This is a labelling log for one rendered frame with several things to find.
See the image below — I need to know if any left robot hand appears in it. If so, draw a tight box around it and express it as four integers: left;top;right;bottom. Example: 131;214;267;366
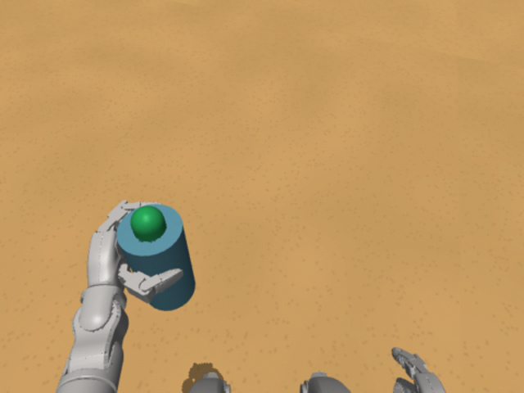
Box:
87;200;183;303

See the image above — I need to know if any right robot hand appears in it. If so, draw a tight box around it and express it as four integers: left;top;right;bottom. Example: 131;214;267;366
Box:
391;347;446;393

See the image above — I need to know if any bottle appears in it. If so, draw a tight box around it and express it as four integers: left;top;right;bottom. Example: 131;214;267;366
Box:
116;204;196;311

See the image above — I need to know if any left robot arm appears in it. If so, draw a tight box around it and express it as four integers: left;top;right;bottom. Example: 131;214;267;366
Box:
56;284;129;393

